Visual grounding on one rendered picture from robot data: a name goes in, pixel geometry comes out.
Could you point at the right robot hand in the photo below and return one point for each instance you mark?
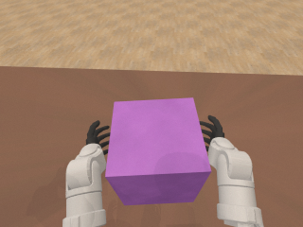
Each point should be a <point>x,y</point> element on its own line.
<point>217,130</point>

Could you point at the robot left forearm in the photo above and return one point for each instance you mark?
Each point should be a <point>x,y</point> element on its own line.
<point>83,187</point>

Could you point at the robot right forearm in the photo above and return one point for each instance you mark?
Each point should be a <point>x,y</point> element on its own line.
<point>235,180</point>

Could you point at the carton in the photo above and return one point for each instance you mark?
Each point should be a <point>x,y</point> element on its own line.
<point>156,151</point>

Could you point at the left robot hand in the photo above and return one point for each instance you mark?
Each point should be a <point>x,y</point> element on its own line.
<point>93,138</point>

